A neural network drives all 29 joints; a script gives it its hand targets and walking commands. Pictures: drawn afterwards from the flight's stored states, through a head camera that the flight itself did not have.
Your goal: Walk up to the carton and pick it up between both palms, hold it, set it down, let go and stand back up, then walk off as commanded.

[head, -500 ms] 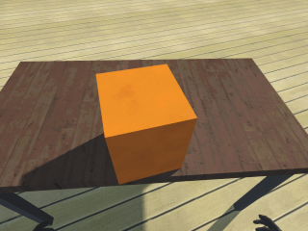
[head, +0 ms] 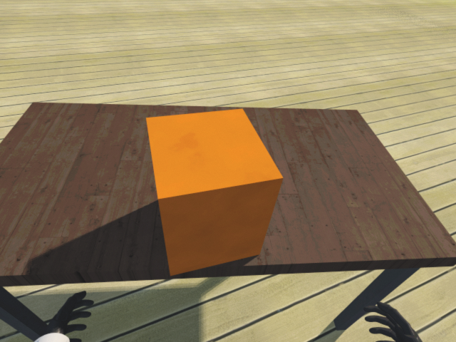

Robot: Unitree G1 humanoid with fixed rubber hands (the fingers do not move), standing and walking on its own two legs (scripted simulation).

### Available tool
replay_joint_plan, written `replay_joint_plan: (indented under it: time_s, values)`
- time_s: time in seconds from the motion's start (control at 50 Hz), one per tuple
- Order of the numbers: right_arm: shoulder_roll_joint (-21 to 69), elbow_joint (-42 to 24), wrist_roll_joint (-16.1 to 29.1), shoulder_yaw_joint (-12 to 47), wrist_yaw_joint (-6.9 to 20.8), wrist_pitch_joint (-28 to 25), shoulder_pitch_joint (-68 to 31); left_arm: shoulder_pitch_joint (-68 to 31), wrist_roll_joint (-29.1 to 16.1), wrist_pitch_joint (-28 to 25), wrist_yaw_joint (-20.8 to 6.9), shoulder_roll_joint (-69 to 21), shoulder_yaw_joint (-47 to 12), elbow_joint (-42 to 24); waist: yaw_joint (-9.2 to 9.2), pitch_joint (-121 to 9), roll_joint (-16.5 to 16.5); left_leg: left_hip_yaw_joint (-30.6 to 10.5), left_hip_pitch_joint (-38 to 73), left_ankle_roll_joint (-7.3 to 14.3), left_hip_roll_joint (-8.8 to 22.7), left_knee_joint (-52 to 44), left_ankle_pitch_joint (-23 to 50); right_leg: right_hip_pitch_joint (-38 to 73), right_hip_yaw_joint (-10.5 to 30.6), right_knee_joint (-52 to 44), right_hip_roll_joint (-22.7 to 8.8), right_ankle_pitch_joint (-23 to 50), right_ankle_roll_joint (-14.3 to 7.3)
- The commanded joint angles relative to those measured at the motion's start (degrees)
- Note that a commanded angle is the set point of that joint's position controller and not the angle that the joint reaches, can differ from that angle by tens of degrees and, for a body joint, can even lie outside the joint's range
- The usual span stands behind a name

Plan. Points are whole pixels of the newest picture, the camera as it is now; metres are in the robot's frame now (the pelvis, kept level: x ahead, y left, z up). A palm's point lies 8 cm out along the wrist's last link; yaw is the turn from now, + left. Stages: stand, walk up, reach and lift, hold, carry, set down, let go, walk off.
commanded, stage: reach and lift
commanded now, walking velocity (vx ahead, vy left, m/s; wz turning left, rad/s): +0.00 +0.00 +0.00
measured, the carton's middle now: (206, 191) +0.42 +0.05 +0.03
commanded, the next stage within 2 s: none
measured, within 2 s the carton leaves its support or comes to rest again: neither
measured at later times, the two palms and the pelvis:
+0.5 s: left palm (76, 321) +0.18 +0.25 -0.03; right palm (404, 330) +0.18 -0.29 -0.01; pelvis +0.00 -0.01 +0.01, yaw +0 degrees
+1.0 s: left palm (77, 310) +0.18 +0.23 +0.02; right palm (380, 294) +0.22 -0.25 +0.03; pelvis +0.02 -0.01 +0.01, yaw +0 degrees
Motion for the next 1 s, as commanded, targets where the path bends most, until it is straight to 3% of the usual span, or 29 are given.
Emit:
replay_joint_plan:
  time_s: [0.0, 0.06, 0.08, 0.12, 0.14, 0.16, 0.18, 0.24, 0.28, 0.3, 0.32, 0.38, 0.4, 0.46, 0.54, 0.56, 0.62, 0.64, 0.66, 0.72, 0.74, 0.76, 0.8, 0.84, 0.86, 0.88, 0.94, 0.96, 0.98]
  values:
    - [-4.24, -11.66, -0.47, -4.57, -0.6, 2.73, -0.11, -4.3, 0.94, -3.35, 0.63, 0.61, 5.59, -6.83, 0.17, -3.43, 2.37, 3.24, 2.78, 2.55, -2.44, -12.61, -2.05, -3.98, -6.5, -17.35, -0.41, 2.61, -2.95]
    - [-5.28, -16.97, 0.89, -4.67, -0.53, 3.47, 0.43, -5.09, -1.41, -4.95, 0.51, 0.3, 5.43, -8.35, -0.08, -6.09, -0.34, 2.26, 5.1, 2.5, -2.93, -11.85, -2.12, -6.16, -5.49, -18.65, -1.77, 0.53, -3.12]
    - [-4.99, -20.65, 1.13, -4.37, -0.78, 2.75, -1.53, -5.72, -1.47, -5.7, 0.61, 0.17, 5.67, -8.58, 1.29, -6.34, -2.72, 2.39, 5.17, 2.86, -2.9, -11.61, -1.45, -5.88, -6.05, -18.34, -1.41, -1.02, -2.78]
    - [-3.51, -23.5, -0.04, -4.27, -1.52, 2.86, -1.55, -7.37, -2.74, -7.43, 0.88, 0.34, 5.71, -9.82, 0.87, -6.95, -2.33, 2.31, 3.67, 2.93, -2.85, -11.76, -1.8, -5.95, -5.53, -18.46, -1.72, -1.29, -2.31]
    - [-3.59, -25.09, 0.65, -3.69, -1.64, 3.1, -2.13, -8.25, -3.6, -8.29, 0.99, 0.5, 5.75, -10.86, 0.65, -7.43, -3.22, 2.79, 4.64, 3.04, -3.33, -10.77, -2.72, -7.75, -3.44, -19.96, -2.79, -6.63, -2.19]
    - [-3.23, -24.08, 0.25, -3.89, -1.78, 3.23, -0.86, -6.22, -4.89, -8.71, 0.69, -0.12, 5.09, -9.84, -0.21, -8.2, -6.49, 2.53, 8.09, 3.35, -3.87, -10.22, -0.91, -9.91, -4.32, -20.59, -3.24, -4.54, -2.37]
    - [-2.59, -26.54, 0.86, -3.09, -1.91, 3.31, -1.08, -6.62, -5.36, -9.78, 0.91, -0.29, 5.46, -9.01, 1.01, -7.22, -6.35, 2.07, 8.85, 3.34, -3.31, -10.42, 0.23, -11.31, -4.35, -20.75, -3.59, -4.69, -2.52]
    - [-1.37, -24.15, 1.05, -1.01, -2.67, 4.6, 3.3, -4.01, -3.78, -10.13, 0.51, 0.12, 7.69, -7.67, 0.32, -3.58, -5.44, 2.18, 10.44, 3.16, -4.14, -11.57, 1.69, -11.89, -2.96, -23.09, -4.62, -4.52, -1.96]
    - [-1.07, -23.38, 2.42, -0.51, -2.06, 4.82, 2.71, -3.3, -3.95, -11.52, 1.03, -1.58, 7.53, -8.96, 1.92, -4.82, -1.96, 1.57, 7.83, 3.13, -2.92, -14.06, 1.44, -7.69, -4.27, -21.96, -2.92, -2.29, -1.84]
    - [-0.99, -22.55, 2.52, -0.94, -1.55, 5.09, 2.01, -4.67, -3.31, -11.7, 1.37, -2.37, 6.9, -9.03, 1.39, -4.64, 1.32, 2.0, 4.15, 2.89, -2.76, -15.41, 0.04, -4.18, -4.55, -21.63, -2.22, -1.46, -2.03]
    - [-0.91, -23.07, 3.02, -0.03, -1.42, 5.02, 2.42, -3.94, -3.51, -12.1, 1.25, -2.77, 7.57, -8.8, 1.82, -4.58, 0.73, 2.07, 3.29, 3.17, -3.19, -15.92, -0.63, -3.55, -3.41, -21.4, -2.07, -2.62, -1.59]
    - [-0.34, -26.54, 5.6, 1.41, -1.06, 3.24, 2.33, -2.28, -2.73, -14.23, 2.48, -2.65, 7.34, -15.11, 3.61, -9.63, 4.99, 1.84, 5.22, 1.86, -2.41, -15.33, 2.3, -1.61, -4.04, -21.06, -2.05, 0.91, -2.17]
    - [0.94, -28.14, 5.91, 2.53, -1.1, 2.87, 0.96, -4.28, -2.96, -14.82, 2.8, -3.15, 7.53, -15.2, 4.13, -9.3, 5.15, 1.94, 2.65, 1.95, -2.62, -14.62, 0.14, -1.93, -3.18, -20.54, -2.4, -2.84, -2.5]
    - [0.07, -29.13, 7.43, 2.5, -0.79, 1.48, 2.45, -1.24, -3.4, -16.58, 3.98, -4.32, 6.55, -15.11, 4.54, -9.73, 4.02, 1.7, 4.94, 1.75, -2.41, -15.45, 2.04, -2.26, -4.05, -20.88, -2.0, -0.3, -2.26]
    - [-0.36, -32.48, 9.24, 3.34, -1.18, -0.23, 5.86, 4.23, -4.82, -18.69, 3.85, -5.73, 5.6, -16.34, 4.13, -9.45, 0.86, 1.21, 7.37, 1.2, -2.78, -14.57, 10.4, -0.66, -4.3, -20.56, -1.15, 9.45, -2.0]
    - [-0.05, -32.28, 9.63, 3.54, -1.35, -0.84, 8.25, 6.17, -5.04, -19.34, 3.94, -6.71, 4.64, -17.13, 3.23, -10.93, 2.27, 1.25, 9.64, 0.6, -3.32, -14.29, 14.38, 0.0, -4.83, -20.44, -0.31, 14.13, -1.95]
    - [-1.5, -31.66, 10.62, 4.8, -1.14, -1.46, 8.8, 9.64, -5.46, -20.72, 3.58, -8.28, 4.46, -17.93, 3.19, -12.18, -0.41, 0.75, 12.57, 0.41, -2.59, -13.91, 18.41, -0.95, -5.25, -20.88, 0.29, 15.72, -2.1]
    - [-1.11, -30.56, 11.19, 4.85, -1.23, -1.85, 9.07, 10.41, -5.92, -21.71, 3.49, -9.14, 3.19, -18.74, 3.85, -12.77, 0.48, 0.07, 13.01, -0.22, -2.25, -13.44, 21.43, -1.34, -5.44, -20.25, 0.59, 17.39, -2.64]
    - [-2.18, -29.44, 11.1, 4.62, -1.06, -1.96, 9.63, 10.88, -6.13, -22.18, 3.72, -10.01, 2.35, -19.89, 2.39, -12.22, 0.87, -0.2, 14.6, -0.29, -2.28, -13.6, 22.15, -2.0, -5.78, -20.92, 0.71, 18.14, -2.75]
    - [0.18, -34.91, 12.56, 6.89, -1.23, -3.46, 10.02, 10.76, -5.68, -24.13, 3.75, -8.89, 3.75, -23.69, 3.68, -13.0, 0.94, 0.4, 12.58, -0.53, -2.77, -13.37, 24.36, 0.73, -4.82, -20.46, 0.33, 22.6, -2.35]
    - [0.95, -35.11, 12.88, 6.32, -1.33, -4.03, 11.29, 11.42, -6.16, -25.44, 3.93, -9.23, 2.53, -25.03, 2.47, -14.37, 0.9, 0.26, 13.14, -0.65, -2.73, -13.13, 24.82, 0.7, -4.5, -20.43, 0.37, 22.76, -2.65]
    - [2.0, -35.8, 12.97, 7.81, -1.64, -4.56, 9.96, 11.23, -6.3, -25.93, 3.64, -9.09, 1.87, -25.46, 3.46, -13.06, 0.35, -0.27, 12.19, -0.37, -3.23, -12.67, 24.99, 0.64, -4.0, -20.33, 0.01, 24.29, -2.3]
    - [0.07, -38.22, 12.92, 6.51, -1.58, -5.7, 10.27, 12.91, -7.45, -27.1, 3.93, -10.16, 0.28, -26.41, 2.39, -13.47, -1.33, -0.28, 13.23, -0.68, -2.8, -12.85, 24.38, -0.06, -4.64, -20.8, 0.65, 23.24, -2.62]
    - [0.63, -37.13, 13.82, 7.71, -1.42, -5.87, 10.96, 13.48, -5.6, -27.18, 4.45, -9.68, 2.73, -25.11, 3.56, -12.17, 0.66, 0.43, 12.49, -0.7, -2.67, -12.8, 24.28, -0.24, -4.04, -20.81, 0.14, 21.99, -2.82]
    - [0.07, -36.15, 13.57, 6.45, -1.14, -5.81, 9.72, 11.8, -5.68, -27.46, 4.69, -10.18, 1.1, -27.29, 2.92, -11.95, 2.26, 0.2, 12.73, -1.14, -2.74, -13.09, 23.36, -1.68, -4.48, -20.97, 0.53, 20.08, -2.86]
    - [-0.07, -37.9, 14.52, 7.26, -1.27, -6.14, 11.12, 15.22, -5.96, -27.25, 4.93, -10.68, 1.75, -26.38, 3.55, -12.67, 0.4, 0.18, 12.39, -0.79, -2.76, -12.87, 24.52, -0.12, -4.43, -20.7, 1.07, 20.79, -3.07]
    - [-0.34, -36.88, 14.71, 6.92, -1.1, -4.91, 10.52, 13.59, -7.13, -26.33, 4.5, -12.98, -1.03, -26.32, 2.9, -8.87, 0.69, -0.4, 11.52, -0.5, -2.07, -14.03, 19.34, -3.24, -4.02, -21.99, 0.58, 14.1, -3.59]
    - [-0.62, -38.55, 14.86, 7.4, -0.97, -5.32, 9.43, 12.04, -6.15, -26.54, 4.93, -13.05, -0.4, -27.83, 4.03, -10.14, 2.5, -0.12, 11.17, -0.58, -2.55, -14.45, 19.66, -2.4, -4.08, -21.86, 0.42, 14.5, -3.81]
    - [-0.76, -39.28, 14.98, 7.27, -0.71, -5.35, 9.64, 12.48, -6.93, -26.52, 5.23, -13.34, -0.87, -28.31, 3.74, -9.04, 0.96, -0.27, 10.82, -0.24, -2.34, -14.32, 17.37, -2.9, -3.8, -22.06, 0.38, 13.39, -3.33]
